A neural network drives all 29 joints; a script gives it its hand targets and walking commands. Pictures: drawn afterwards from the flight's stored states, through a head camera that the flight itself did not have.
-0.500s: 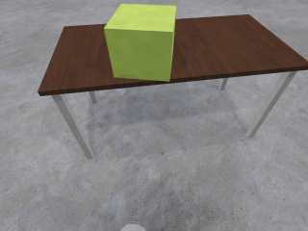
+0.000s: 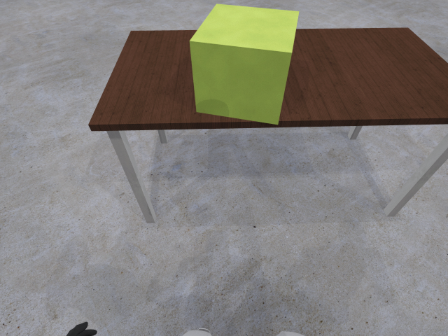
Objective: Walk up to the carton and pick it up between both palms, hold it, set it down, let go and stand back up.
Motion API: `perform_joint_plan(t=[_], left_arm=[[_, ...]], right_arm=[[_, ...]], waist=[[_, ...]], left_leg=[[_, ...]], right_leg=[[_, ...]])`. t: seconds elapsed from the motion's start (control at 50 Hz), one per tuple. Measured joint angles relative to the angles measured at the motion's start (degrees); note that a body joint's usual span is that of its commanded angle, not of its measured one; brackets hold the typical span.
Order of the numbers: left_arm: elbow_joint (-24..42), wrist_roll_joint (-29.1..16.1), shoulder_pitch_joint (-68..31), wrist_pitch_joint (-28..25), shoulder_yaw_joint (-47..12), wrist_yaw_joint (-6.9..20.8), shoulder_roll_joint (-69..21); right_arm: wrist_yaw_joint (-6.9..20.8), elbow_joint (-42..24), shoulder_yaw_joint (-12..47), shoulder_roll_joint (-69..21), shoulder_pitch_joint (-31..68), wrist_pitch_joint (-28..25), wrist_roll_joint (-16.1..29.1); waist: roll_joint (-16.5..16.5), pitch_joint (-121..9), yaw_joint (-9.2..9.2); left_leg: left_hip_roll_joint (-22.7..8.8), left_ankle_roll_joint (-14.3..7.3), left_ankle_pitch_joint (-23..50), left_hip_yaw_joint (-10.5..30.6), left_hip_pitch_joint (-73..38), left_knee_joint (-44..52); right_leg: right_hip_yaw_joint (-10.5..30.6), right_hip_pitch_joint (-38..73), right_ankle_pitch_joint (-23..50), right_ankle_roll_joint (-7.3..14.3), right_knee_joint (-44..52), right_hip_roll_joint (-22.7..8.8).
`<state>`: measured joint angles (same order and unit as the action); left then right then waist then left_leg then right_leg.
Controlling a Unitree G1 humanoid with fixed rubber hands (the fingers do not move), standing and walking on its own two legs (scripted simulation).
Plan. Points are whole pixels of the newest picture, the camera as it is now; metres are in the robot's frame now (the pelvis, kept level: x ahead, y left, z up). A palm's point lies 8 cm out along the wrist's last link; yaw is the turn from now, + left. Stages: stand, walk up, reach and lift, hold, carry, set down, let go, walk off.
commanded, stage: walk up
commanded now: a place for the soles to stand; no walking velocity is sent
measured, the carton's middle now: (246, 62) +0.88 -0.02 +0.04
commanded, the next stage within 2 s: none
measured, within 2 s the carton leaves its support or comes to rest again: neither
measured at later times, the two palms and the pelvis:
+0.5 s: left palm out of the picture +0.12 +0.22 -0.03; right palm out of the picture +0.10 -0.41 -0.11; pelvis +0.04 -0.10 +0.02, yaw +0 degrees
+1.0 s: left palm (110, 320) +0.18 +0.24 -0.09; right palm out of the picture +0.19 -0.38 -0.09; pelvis +0.10 -0.07 +0.00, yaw +3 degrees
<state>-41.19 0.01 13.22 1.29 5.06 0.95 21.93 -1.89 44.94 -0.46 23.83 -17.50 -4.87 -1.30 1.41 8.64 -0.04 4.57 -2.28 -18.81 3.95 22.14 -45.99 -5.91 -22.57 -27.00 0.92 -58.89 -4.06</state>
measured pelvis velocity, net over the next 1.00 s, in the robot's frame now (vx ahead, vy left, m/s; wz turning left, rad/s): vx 0.10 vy -0.07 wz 0.05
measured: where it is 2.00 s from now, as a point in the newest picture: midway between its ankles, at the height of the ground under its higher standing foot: outside the picture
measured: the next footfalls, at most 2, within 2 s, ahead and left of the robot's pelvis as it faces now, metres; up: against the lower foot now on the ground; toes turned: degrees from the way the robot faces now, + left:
right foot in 0.10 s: +0.07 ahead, -0.12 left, +0.00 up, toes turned -7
left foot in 0.88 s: +0.20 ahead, +0.02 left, +0.00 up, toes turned +1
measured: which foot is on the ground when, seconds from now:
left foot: down 0.00-0.12, up 0.14-0.86, down 0.88-1.00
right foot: up 0.00-0.08, down 0.10-0.92, up 0.94-1.00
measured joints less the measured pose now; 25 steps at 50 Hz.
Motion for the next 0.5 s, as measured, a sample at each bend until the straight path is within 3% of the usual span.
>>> perform_joint_plan(t=[0.06,0.12,0.2,0.32,0.5], left_arm=[[0.0,0.0,0.0,0.0,0.1,0.1,0.0],[0.0,0.0,0.4,-0.8,0.2,0.1,0.0],[0.0,0.0,2.6,-2.1,0.1,0.0,0.0],[0.0,0.0,4.0,-2.8,0.1,-0.5,0.0],[0.0,0.0,4.2,-2.9,0.1,-2.0,0.0]], right_arm=[[0.0,0.0,0.0,0.0,0.0,0.4,-0.1],[0.0,0.0,0.0,0.0,0.6,1.3,-0.1],[-0.2,0.1,0.0,-0.2,0.9,2.3,-0.1],[-0.1,1.9,0.0,0.1,0.9,3.0,-0.1],[-0.1,3.0,0.0,0.1,0.9,4.9,-0.1]], waist=[[0.0,-0.4,-0.01],[-0.5,-0.8,-0.01],[-0.4,-1.6,-0.03],[-0.5,-2.0,-0.01],[-1.2,-2.4,0.00]], left_leg=[[0.2,0.5,-0.1,0.0,0.8,0.0],[-0.2,0.7,-0.8,0.4,1.9,-0.7],[0.7,0.7,-3.6,1.3,4.8,-10.0],[0.8,0.7,-2.8,1.4,6.5,-16.2],[0.7,0.7,0.6,1.4,6.5,-16.3]], right_leg=[[0.0,0.0,0.0,0.1,3.5,0.0],[-0.2,0.3,1.8,2.0,8.7,0.6],[-0.4,0.5,1.4,3.9,8.5,1.0],[-0.5,4.1,2.6,4.4,13.7,1.0],[-1.6,8.5,3.1,4.7,19.1,2.4]])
